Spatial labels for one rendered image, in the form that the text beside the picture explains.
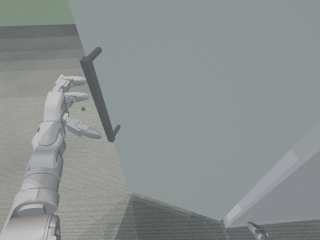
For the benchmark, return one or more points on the left robot forearm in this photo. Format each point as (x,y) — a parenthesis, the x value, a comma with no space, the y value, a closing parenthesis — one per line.
(39,190)

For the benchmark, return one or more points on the fridge door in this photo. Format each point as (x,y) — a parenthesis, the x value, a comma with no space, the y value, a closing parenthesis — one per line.
(209,94)

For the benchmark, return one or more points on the handle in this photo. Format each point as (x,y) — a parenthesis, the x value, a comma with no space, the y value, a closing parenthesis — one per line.
(93,84)

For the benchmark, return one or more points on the left robot upper arm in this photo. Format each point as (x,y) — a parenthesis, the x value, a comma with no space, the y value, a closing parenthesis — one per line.
(33,227)

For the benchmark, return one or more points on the robot left hand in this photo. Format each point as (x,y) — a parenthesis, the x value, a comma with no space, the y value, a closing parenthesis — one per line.
(59,100)

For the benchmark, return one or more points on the robot right hand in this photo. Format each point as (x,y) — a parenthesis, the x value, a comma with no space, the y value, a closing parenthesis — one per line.
(259,232)

